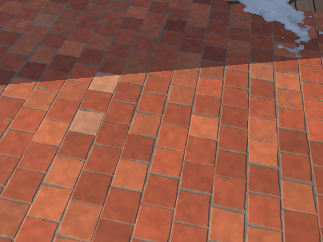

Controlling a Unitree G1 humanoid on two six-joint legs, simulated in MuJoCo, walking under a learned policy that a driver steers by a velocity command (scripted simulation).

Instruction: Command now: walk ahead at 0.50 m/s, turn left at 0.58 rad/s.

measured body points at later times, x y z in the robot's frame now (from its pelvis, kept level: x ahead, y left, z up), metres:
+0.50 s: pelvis +0.29 -0.06 +0.00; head +0.31 -0.07 +0.45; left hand +0.32 +0.22 -0.13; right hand +0.40 -0.31 -0.13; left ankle +0.27 +0.08 -0.67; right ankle +0.31 -0.12 -0.74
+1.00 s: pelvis +0.54 -0.02 +0.00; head +0.57 +0.00 +0.45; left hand +0.70 +0.24 -0.13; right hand +0.57 -0.30 -0.10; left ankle +0.57 +0.08 -0.74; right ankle +0.49 -0.14 -0.66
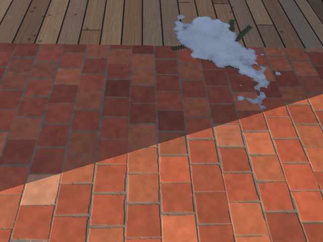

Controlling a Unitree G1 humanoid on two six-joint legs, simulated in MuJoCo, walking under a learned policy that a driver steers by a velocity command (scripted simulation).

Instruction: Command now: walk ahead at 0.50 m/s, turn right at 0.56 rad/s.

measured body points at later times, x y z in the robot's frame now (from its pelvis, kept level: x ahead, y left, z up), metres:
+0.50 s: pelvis +0.25 -0.07 +0.00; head +0.28 -0.09 +0.45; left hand +0.38 +0.17 -0.13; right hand +0.26 -0.34 -0.14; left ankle +0.25 +0.08 -0.66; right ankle +0.25 -0.13 -0.75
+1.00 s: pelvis +0.53 -0.06 -0.01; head +0.56 -0.05 +0.43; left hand +0.59 +0.20 -0.15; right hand +0.64 -0.33 -0.14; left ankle +0.58 -0.01 -0.75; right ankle +0.41 -0.18 -0.64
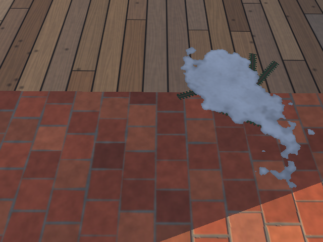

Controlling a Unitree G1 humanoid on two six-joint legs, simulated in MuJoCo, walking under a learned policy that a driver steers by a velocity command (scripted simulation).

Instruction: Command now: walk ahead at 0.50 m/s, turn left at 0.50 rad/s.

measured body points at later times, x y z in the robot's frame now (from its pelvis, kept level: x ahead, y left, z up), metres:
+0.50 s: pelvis +0.25 -0.03 +0.00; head +0.29 -0.04 +0.45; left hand +0.36 +0.24 -0.10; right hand +0.34 -0.30 -0.14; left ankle +0.11 +0.05 -0.65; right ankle +0.36 -0.10 -0.73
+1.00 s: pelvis +0.31 -0.02 +0.01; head +0.30 -0.02 +0.46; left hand +0.28 +0.24 -0.13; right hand +0.40 -0.26 -0.14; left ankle +0.26 +0.09 -0.73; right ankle +0.35 -0.10 -0.72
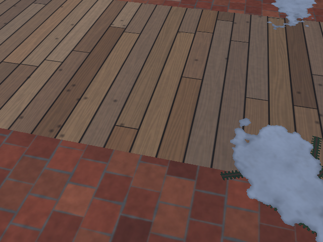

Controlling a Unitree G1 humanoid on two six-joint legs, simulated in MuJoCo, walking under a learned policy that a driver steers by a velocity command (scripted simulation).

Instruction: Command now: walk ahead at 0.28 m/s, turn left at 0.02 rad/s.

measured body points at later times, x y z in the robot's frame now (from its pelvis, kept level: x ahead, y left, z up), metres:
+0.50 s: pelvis +0.19 +0.00 -0.01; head +0.22 -0.01 +0.44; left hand +0.08 +0.22 -0.15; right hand +0.40 -0.22 -0.12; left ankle +0.34 +0.09 -0.72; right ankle +0.03 -0.09 -0.74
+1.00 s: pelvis +0.46 +0.02 +0.00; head +0.48 +0.02 +0.45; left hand +0.63 +0.23 -0.14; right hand +0.37 -0.20 -0.15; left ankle +0.36 +0.08 -0.74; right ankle +0.61 -0.12 -0.70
